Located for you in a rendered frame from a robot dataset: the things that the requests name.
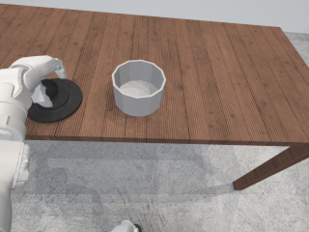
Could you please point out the left robot upper arm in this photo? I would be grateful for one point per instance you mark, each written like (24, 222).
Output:
(14, 172)

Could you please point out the left robot shin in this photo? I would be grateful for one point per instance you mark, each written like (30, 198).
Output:
(127, 222)

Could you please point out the knob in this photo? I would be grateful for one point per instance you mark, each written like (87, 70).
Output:
(52, 88)

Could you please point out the table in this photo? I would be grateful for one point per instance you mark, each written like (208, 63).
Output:
(226, 83)

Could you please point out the pot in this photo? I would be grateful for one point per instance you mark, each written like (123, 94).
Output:
(138, 87)

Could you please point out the left robot hand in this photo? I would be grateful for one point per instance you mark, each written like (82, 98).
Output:
(45, 65)

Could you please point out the robot left forearm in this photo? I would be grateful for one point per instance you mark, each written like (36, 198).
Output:
(17, 85)

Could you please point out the lid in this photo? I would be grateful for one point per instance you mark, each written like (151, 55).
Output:
(64, 104)

